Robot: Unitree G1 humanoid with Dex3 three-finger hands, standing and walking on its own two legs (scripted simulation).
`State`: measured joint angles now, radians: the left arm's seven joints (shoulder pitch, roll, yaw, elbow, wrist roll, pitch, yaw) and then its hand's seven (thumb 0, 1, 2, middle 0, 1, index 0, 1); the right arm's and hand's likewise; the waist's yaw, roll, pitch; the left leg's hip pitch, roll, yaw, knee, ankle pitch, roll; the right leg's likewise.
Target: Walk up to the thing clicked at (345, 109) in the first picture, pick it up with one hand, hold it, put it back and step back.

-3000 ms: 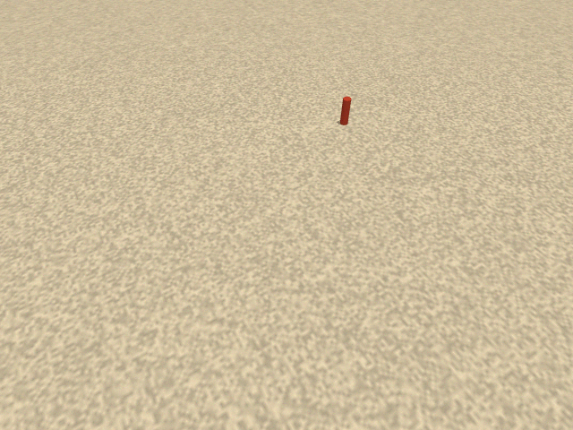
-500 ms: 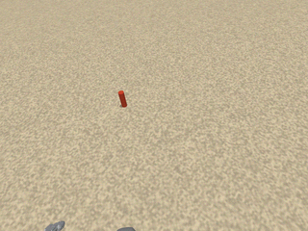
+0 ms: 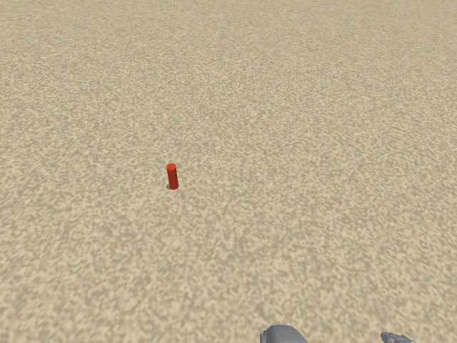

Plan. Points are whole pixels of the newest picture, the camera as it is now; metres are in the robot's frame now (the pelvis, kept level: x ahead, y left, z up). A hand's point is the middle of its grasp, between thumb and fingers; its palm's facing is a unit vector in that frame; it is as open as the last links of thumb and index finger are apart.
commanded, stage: walk up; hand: left
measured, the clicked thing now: (172, 176) +1.02 +0.24 -0.69
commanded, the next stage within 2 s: none
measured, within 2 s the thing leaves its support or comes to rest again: neither
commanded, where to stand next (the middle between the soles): +0.67 +0.01 m, yaw +2 degrees
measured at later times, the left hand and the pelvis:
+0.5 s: hand (116, 276) +0.28 +0.24 -0.13, palm faces +0.01 -0.92 -0.38, open 7.4 cm; pelvis +0.22 -0.03 +0.00, yaw +2 degrees
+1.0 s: hand (123, 201) +0.48 +0.27 -0.14, palm faces -0.06 -0.93 -0.36, open 7.4 cm; pelvis +0.41 -0.01 -0.01, yaw +0 degrees
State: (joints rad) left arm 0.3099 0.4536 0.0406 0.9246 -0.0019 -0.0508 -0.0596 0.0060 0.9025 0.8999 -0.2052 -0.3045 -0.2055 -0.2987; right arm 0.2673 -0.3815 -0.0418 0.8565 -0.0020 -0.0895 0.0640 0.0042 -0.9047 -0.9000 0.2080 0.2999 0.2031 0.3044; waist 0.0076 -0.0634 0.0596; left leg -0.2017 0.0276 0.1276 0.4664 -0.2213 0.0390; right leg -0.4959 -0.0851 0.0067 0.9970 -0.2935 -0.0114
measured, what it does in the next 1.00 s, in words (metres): walks ahead: right foot, then left foot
